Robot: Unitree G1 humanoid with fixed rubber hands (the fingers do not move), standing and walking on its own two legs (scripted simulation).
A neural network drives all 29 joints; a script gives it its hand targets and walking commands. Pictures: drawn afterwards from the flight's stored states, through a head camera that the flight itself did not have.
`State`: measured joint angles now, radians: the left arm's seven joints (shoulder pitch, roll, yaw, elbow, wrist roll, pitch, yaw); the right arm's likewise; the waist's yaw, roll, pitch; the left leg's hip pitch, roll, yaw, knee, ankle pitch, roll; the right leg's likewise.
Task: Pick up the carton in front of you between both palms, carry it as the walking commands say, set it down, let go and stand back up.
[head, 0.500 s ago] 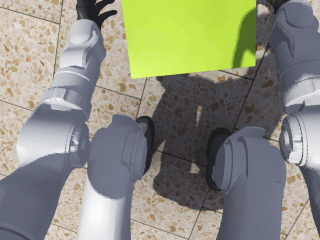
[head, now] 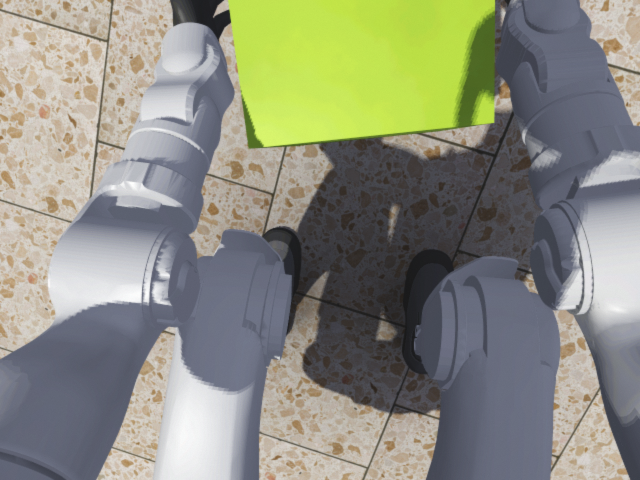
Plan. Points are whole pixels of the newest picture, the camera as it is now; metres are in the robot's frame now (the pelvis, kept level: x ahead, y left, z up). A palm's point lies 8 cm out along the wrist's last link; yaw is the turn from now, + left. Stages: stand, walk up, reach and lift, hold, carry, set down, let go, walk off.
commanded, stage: reach and lift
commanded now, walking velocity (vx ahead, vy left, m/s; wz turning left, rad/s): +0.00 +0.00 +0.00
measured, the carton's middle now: (359, 45) +0.51 +0.01 -0.25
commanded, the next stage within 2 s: none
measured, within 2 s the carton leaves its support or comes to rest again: leaves its support in 0.12 s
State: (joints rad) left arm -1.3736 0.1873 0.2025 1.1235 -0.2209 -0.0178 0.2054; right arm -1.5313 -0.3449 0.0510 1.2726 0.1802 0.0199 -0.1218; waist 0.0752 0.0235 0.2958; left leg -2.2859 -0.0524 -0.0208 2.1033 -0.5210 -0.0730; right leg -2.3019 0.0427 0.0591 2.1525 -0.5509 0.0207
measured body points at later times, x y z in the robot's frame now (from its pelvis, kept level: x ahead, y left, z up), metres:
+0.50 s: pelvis -0.01 +0.00 +0.04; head +0.27 -0.03 +0.39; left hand +0.50 +0.15 -0.04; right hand +0.53 -0.15 -0.04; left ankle +0.13 +0.13 -0.35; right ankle +0.11 -0.12 -0.35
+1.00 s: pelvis +0.02 +0.00 +0.17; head +0.24 -0.02 +0.57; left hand +0.48 +0.14 +0.12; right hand +0.49 -0.16 +0.12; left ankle +0.13 +0.13 -0.35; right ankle +0.11 -0.12 -0.35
